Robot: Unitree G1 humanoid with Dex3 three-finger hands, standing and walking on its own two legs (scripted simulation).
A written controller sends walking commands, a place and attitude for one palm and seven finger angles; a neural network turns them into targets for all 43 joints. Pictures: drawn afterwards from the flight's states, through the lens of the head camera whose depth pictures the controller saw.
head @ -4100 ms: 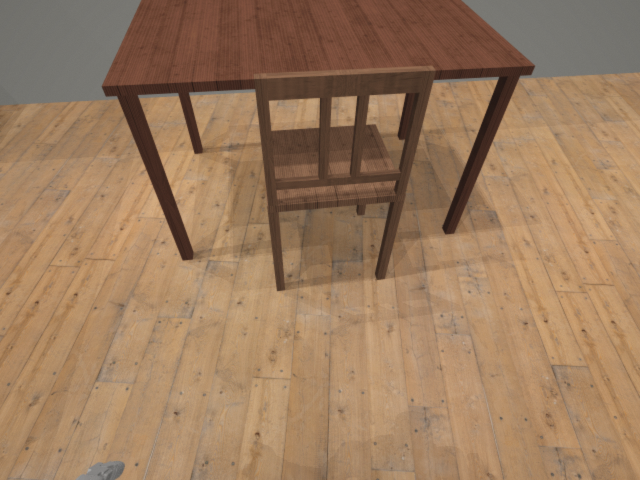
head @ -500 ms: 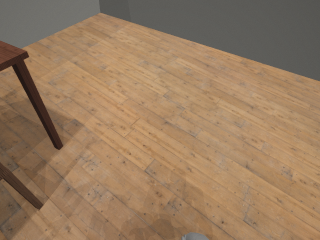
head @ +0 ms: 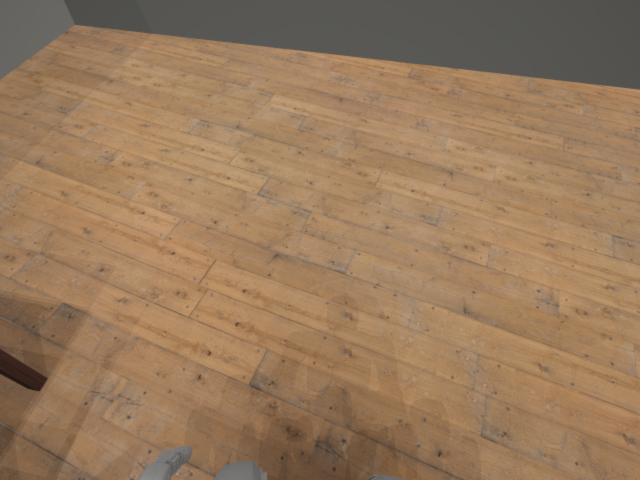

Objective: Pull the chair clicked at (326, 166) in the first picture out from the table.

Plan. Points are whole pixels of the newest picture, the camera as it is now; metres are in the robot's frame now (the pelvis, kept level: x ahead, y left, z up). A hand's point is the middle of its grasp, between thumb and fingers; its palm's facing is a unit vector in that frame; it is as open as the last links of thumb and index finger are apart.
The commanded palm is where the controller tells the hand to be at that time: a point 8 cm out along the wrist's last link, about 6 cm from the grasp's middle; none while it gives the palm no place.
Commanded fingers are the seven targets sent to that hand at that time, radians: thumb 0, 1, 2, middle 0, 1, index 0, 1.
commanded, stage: turn to face it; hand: left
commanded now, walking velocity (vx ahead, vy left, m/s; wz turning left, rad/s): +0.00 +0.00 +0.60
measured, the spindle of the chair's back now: out of the picture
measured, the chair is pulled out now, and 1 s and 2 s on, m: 0.00 0.00 0.00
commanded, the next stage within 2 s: none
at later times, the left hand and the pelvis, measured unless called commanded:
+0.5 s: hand out of the picture +0.07 +0.28 -0.16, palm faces +0.32 -0.91 -0.25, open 7.4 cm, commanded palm none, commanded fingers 0.00 0.90 0.90 -0.20 -0.30 -0.20 -0.30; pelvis +0.06 +0.05 +0.02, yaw +16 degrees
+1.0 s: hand out of the picture +0.02 +0.18 -0.13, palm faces +0.57 -0.78 -0.26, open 7.4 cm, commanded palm none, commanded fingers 0.00 0.90 0.90 -0.20 -0.30 -0.20 -0.30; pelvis +0.07 -0.03 +0.02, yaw +36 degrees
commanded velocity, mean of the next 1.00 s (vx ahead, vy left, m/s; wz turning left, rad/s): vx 0.00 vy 0.00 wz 0.60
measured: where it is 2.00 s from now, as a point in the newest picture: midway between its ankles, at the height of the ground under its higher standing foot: outside the picture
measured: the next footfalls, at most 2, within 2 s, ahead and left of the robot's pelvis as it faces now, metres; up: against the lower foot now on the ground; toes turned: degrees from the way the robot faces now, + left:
left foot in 0.24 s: +0.11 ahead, +0.15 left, +0.00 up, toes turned +18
right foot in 0.76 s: +0.16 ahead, -0.09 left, +0.00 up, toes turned +24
